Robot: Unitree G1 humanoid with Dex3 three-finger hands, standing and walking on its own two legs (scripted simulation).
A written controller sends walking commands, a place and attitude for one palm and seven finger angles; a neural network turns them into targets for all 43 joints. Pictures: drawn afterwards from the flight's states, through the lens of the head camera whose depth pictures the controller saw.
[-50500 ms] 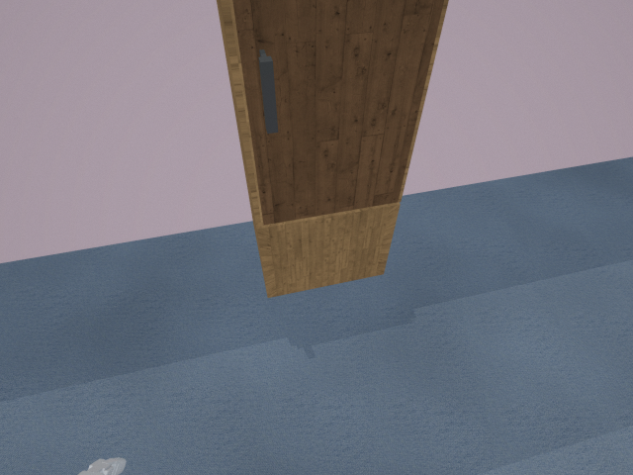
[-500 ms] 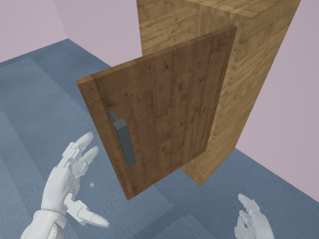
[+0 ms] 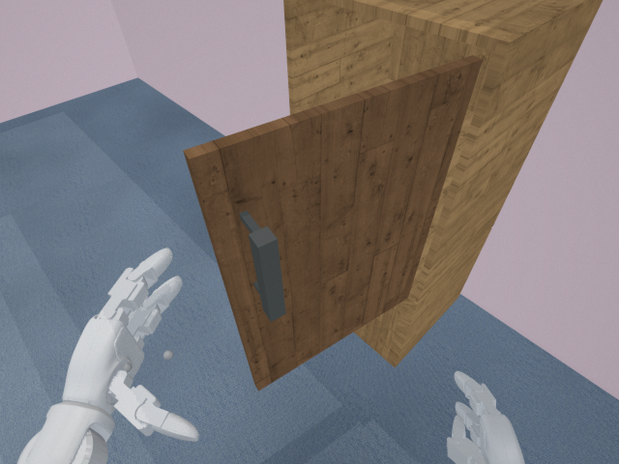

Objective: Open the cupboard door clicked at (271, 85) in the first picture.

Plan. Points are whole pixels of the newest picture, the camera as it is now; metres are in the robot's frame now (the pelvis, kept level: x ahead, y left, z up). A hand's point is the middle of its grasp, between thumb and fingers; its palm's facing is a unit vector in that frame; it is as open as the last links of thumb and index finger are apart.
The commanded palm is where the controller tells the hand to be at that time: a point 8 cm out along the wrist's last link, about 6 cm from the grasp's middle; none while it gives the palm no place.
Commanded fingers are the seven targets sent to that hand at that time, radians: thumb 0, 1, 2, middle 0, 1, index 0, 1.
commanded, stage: draw the hand back to the body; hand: left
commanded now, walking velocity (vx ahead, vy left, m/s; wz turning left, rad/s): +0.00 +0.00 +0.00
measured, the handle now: (261, 267) +0.33 +0.10 +0.10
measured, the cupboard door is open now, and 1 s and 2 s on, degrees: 79 79 79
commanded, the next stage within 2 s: step back with the hand held close in 1.32 s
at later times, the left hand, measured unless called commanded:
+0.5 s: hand (103, 340) +0.20 +0.23 +0.14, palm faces +0.32 -0.89 -0.33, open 14.3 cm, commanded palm +0.16 +0.28 +0.16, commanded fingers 0.00 0.17 0.58 -0.17 -0.30 -0.17 -0.30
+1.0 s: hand (62, 297) +0.22 +0.26 +0.18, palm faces +0.45 -0.79 -0.41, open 8.4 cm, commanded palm +0.17 +0.30 +0.19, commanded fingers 0.00 0.90 0.90 -0.20 -0.30 -0.20 -0.30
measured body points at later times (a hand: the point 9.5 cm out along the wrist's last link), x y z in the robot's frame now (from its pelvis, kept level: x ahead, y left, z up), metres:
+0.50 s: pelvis +0.01 +0.01 +0.02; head +0.00 +0.00 +0.47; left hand +0.18 +0.28 +0.16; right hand +0.20 -0.20 -0.06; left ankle -0.01 +0.10 -0.72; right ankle +0.01 -0.11 -0.72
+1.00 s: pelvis +0.02 +0.00 +0.03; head +0.01 -0.02 +0.48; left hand +0.19 +0.30 +0.20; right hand +0.21 -0.22 -0.06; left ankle -0.01 +0.10 -0.72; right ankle +0.01 -0.11 -0.72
